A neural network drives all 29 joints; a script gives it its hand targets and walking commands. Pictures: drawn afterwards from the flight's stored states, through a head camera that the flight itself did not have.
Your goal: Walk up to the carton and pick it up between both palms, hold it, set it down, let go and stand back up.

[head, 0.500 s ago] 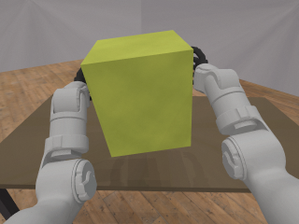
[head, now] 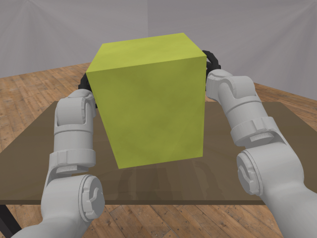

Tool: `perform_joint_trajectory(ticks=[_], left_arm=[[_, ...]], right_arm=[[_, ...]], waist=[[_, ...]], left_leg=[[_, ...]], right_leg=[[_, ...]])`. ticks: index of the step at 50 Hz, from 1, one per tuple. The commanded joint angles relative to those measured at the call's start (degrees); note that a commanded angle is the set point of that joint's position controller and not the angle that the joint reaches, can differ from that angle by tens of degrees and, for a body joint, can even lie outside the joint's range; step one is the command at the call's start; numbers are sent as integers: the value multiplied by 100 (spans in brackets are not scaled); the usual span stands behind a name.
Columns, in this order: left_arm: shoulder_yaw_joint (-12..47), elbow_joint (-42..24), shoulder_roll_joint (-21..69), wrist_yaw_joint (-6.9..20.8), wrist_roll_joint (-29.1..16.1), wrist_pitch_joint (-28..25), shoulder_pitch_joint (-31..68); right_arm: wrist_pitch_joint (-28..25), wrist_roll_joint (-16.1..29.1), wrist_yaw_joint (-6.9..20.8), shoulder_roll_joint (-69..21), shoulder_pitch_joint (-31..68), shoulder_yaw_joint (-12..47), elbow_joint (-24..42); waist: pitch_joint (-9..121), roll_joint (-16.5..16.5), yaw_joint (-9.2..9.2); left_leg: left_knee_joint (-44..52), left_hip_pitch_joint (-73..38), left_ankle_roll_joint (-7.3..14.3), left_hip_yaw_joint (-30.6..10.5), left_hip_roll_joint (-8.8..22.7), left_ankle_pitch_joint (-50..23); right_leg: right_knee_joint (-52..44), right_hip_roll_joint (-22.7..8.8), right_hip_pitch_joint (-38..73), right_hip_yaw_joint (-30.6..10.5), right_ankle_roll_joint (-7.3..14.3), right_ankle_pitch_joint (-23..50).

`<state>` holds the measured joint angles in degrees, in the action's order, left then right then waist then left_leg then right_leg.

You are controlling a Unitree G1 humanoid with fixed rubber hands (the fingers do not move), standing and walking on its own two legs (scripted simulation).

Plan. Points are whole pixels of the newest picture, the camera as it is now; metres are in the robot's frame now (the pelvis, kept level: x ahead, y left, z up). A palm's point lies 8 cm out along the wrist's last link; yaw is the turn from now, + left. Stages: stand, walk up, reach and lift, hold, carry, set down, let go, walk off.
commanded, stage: hold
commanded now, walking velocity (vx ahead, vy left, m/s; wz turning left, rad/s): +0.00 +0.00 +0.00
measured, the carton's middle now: (151, 99) +0.38 -0.01 +0.26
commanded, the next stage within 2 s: none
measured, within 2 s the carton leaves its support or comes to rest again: neither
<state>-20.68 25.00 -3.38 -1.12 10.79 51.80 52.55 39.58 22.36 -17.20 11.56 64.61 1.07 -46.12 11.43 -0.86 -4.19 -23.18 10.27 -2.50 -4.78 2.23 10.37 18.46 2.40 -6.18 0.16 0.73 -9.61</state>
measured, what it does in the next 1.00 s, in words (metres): stands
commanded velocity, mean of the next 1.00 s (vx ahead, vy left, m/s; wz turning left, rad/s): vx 0.00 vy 0.00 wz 0.00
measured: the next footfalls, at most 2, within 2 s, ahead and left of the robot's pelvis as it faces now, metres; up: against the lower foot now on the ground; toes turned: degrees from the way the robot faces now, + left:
none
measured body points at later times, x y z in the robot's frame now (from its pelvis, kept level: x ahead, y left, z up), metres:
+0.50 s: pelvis +0.00 +0.00 +0.00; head -0.11 +0.01 +0.44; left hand +0.38 +0.15 +0.28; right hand +0.38 -0.16 +0.32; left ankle +0.03 +0.14 -0.75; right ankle +0.01 -0.11 -0.75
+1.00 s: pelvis +0.00 +0.00 +0.00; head -0.10 +0.02 +0.44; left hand +0.38 +0.15 +0.28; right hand +0.38 -0.15 +0.32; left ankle +0.03 +0.14 -0.75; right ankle +0.01 -0.11 -0.75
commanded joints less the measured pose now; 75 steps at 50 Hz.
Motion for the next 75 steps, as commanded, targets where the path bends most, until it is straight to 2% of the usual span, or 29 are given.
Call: perform_joint_trajectory(ticks=[1,6,8,10,11,13,16,17,21,22,26,31,32,37,40,44,45,48,50,54,55,56,62,66,67,68,70,72,75], left_arm=[[2085,-1179,2720,896,-1129,-540,5622],[2262,-1412,2758,896,-1349,-617,5794],[2161,-1281,2803,825,-1210,-595,5785],[2213,-1248,2910,853,-1166,-580,5585],[2018,-1032,2781,878,-1178,-574,5657],[2072,-1062,2784,864,-1209,-618,5981],[2146,-1142,2850,792,-1311,-628,5875],[2058,-844,2851,807,-1191,-578,5779],[1624,-548,2492,864,-913,-599,5907],[2036,-565,2733,876,-1260,-633,6138],[1884,-812,2806,818,-1186,-717,5959],[1918,-1024,2540,930,-1186,-727,5933],[1695,-805,2563,914,-968,-683,5879],[1868,-753,2695,897,-1109,-687,5993],[2177,-987,2907,850,-1449,-801,6062],[1921,-824,2767,875,-1160,-718,5915],[2113,-803,2728,879,-1373,-758,6100],[2007,-727,2850,747,-1243,-738,5912],[1926,-664,2841,760,-1138,-679,5988],[2235,-1213,2958,772,-1393,-767,6309],[2327,-1341,3064,679,-1513,-770,6369],[2393,-1399,2985,656,-1505,-754,6132],[1817,-753,2739,792,-932,-599,5539],[2240,-1327,2742,876,-1481,-714,5910],[2160,-1545,2765,795,-1326,-674,5765],[2064,-1208,2770,789,-1142,-609,5636],[2382,-1629,2954,813,-1271,-579,5814],[2103,-1266,2888,817,-1135,-524,5600],[1972,-469,2864,899,-1100,-514,5562]], right_arm=[[-69,1061,1003,-4068,4798,912,1832],[-13,1182,934,-4196,4542,1020,1891],[-26,1216,1011,-4153,4884,1121,1946],[12,1107,1006,-3871,4520,816,1572],[2,1092,1024,-3992,4702,905,1533],[-13,1041,1103,-4084,4875,844,1440],[-85,1194,1110,-4104,5165,998,1847],[17,1122,1096,-3900,4803,842,1365],[10,942,1112,-4169,4871,813,1011],[-36,750,1161,-4015,4923,511,1069],[-118,1082,1097,-4207,5037,816,1445],[-13,1126,959,-4197,4568,789,1392],[-34,1130,1009,-4144,4842,827,1297],[-100,1181,1053,-4191,5092,882,1427],[-116,1053,998,-4122,4906,773,1643],[-70,1097,1002,-4074,5033,782,1465],[-66,1026,964,-3998,4922,636,1536],[-62,1186,1027,-4155,5065,902,1677],[38,1068,1113,-3926,4727,699,1039],[-117,1161,1113,-4079,4979,755,1530],[-202,1297,1169,-4129,5391,954,1841],[-90,1220,1103,-4047,4777,884,1608],[-7,1106,1126,-3882,4530,723,986],[-55,1252,955,-4204,4898,1084,2227],[-7,1362,964,-4184,4729,1157,2134],[30,1381,994,-4157,4797,1166,1921],[14,1311,977,-3898,4552,931,1843],[-12,1295,1050,-4004,4904,1118,1954],[14,998,1084,-3893,5099,739,1536]], waist=[[1866,-97,-39],[2221,-156,-158],[2248,-134,33],[1962,-334,-267],[1845,-41,-46],[1707,-209,-12],[2284,-145,101],[1771,-199,-90],[1319,172,190],[1501,-76,-169],[2140,-110,54],[2035,-190,-214],[1853,-57,69],[1884,-15,228],[2251,-60,-293],[2057,-125,21],[1913,-292,-297],[1913,-148,112],[1625,-300,21],[2365,-342,-89],[2712,-376,137],[2549,-467,-139],[1563,-222,74],[2602,62,-247],[2667,-62,-120],[2098,-87,14],[2232,-589,-204],[2162,-167,162],[1253,-12,31]], left_leg=[[428,-336,-23,261,-470,-853],[197,-516,-104,232,-502,-1340],[218,-542,-59,231,-525,-1231],[264,-503,-188,166,-451,-1265],[355,-454,-53,188,-440,-1031],[467,-269,-40,262,-485,-549],[262,-450,-67,244,-476,-1229],[341,-472,-119,182,-434,-1040],[457,-69,122,280,-513,-179],[548,-64,-7,234,-435,16],[298,-325,20,210,-473,-880],[284,-324,2,226,-585,-810],[369,-240,66,199,-525,-620],[323,-188,73,262,-514,-605],[273,-345,-24,229,-503,-812],[340,-303,23,236,-481,-747],[355,-243,-41,230,-493,-437],[278,-313,-28,186,-464,-888],[482,-185,-104,203,-409,-464],[318,-484,-114,215,-456,-814],[220,-548,-110,192,-444,-1111],[175,-644,-212,199,-465,-1302],[401,-302,-67,235,-440,-828],[141,-576,-23,256,-575,-1351],[114,-564,-99,197,-549,-1658],[176,-502,-97,214,-546,-1540],[205,-641,-257,194,-457,-1509],[275,-605,-85,212,-453,-1268],[443,-264,-17,224,-434,-409]], right_leg=[[-161,194,848,-120,-426,1323],[-74,217,923,-124,-465,2012],[-113,291,812,-60,-420,1535],[-101,282,791,-117,-350,1620],[-141,294,670,-103,-358,1300],[-225,255,509,-90,-381,764],[-112,304,764,-89,-381,1511],[-141,309,657,-104,-317,1278],[-339,168,431,-103,-454,431],[-358,193,269,-132,-354,339],[-181,250,686,-121,-413,1166],[-185,141,795,-180,-482,1461],[-200,186,666,-141,-430,1035],[-263,218,558,-135,-420,707],[-187,227,653,-182,-417,1227],[-198,216,650,-119,-404,966],[-271,146,535,-187,-382,847],[-179,284,493,-170,-338,1033],[-192,299,425,-120,-279,548],[-170,271,607,-147,-338,1007],[-69,328,574,-122,-319,1190],[-45,304,615,-143,-368,1525],[-239,235,702,-179,-341,1083],[-76,185,1115,-250,-518,2244],[47,250,1246,-253,-453,2512],[0,301,966,-157,-439,2145],[-28,323,832,-105,-360,1873],[-107,327,832,-117,-361,1360],[-309,264,378,-165,-363,613]])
